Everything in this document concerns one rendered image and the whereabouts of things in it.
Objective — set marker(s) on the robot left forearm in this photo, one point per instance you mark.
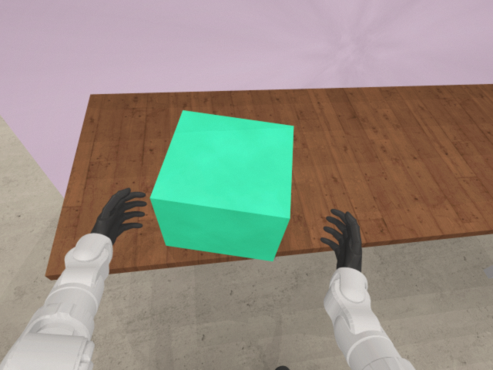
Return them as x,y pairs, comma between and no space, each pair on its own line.
74,299

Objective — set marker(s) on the carton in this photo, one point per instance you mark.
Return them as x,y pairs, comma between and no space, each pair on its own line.
225,186

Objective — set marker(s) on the robot left hand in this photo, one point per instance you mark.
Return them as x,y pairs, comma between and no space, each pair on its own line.
110,221

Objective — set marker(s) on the left robot upper arm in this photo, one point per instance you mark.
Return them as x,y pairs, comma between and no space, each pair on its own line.
38,351

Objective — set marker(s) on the table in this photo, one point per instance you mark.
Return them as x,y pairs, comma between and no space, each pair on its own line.
409,163

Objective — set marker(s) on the robot right hand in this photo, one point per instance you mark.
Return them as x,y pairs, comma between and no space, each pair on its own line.
349,250

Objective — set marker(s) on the robot right forearm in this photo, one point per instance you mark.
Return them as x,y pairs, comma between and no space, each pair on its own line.
357,331

